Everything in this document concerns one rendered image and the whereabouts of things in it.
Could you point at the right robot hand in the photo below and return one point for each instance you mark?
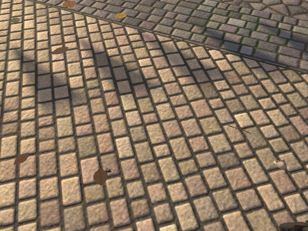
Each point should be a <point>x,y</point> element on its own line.
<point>294,226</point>

